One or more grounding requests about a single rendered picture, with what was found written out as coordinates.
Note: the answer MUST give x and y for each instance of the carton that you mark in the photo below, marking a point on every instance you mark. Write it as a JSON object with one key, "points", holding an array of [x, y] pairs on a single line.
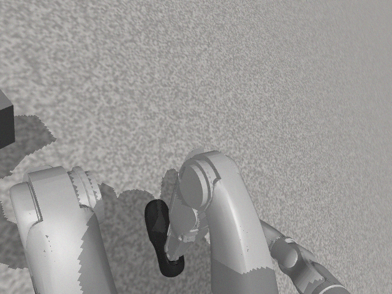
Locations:
{"points": [[7, 129]]}

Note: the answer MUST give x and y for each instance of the right robot foot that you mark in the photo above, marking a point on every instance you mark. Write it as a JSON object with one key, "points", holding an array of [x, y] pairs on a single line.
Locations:
{"points": [[157, 223]]}

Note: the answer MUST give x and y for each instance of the right robot arm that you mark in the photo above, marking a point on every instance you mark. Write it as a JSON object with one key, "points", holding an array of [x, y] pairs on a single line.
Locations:
{"points": [[308, 276]]}

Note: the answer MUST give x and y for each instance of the right robot hand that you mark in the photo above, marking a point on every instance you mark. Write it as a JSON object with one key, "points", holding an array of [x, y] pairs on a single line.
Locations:
{"points": [[271, 234]]}

